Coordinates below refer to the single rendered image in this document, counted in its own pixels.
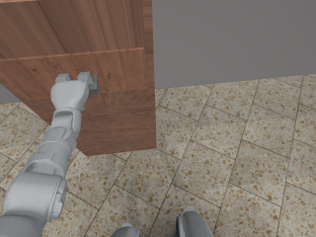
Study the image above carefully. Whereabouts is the left robot forearm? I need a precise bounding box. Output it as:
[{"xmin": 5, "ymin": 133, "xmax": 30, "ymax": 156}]
[{"xmin": 3, "ymin": 107, "xmax": 82, "ymax": 214}]

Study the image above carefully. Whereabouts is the drawer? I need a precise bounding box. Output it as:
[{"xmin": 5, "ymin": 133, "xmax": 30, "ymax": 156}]
[{"xmin": 0, "ymin": 47, "xmax": 147, "ymax": 100}]

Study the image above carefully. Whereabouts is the robot left thigh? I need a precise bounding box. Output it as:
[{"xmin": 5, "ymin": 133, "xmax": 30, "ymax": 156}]
[{"xmin": 111, "ymin": 226, "xmax": 139, "ymax": 237}]

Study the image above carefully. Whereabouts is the robot left upper arm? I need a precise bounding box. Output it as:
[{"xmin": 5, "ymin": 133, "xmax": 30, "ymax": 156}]
[{"xmin": 0, "ymin": 171, "xmax": 67, "ymax": 237}]

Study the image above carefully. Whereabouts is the handle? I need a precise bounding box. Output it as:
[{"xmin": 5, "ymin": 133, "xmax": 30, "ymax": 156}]
[{"xmin": 88, "ymin": 74, "xmax": 99, "ymax": 95}]

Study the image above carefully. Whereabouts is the robot right thigh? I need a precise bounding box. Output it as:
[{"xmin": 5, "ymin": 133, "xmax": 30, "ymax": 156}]
[{"xmin": 178, "ymin": 211, "xmax": 214, "ymax": 237}]

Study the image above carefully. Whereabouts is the left robot hand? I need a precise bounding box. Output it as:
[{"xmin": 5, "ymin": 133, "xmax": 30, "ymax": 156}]
[{"xmin": 50, "ymin": 71, "xmax": 93, "ymax": 112}]

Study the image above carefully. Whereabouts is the cabinet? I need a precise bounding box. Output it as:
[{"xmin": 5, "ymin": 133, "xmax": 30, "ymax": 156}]
[{"xmin": 0, "ymin": 0, "xmax": 157, "ymax": 156}]

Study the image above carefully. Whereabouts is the robot thigh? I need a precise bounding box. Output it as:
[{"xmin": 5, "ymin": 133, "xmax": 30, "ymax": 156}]
[
  {"xmin": 178, "ymin": 211, "xmax": 214, "ymax": 237},
  {"xmin": 111, "ymin": 226, "xmax": 139, "ymax": 237}
]

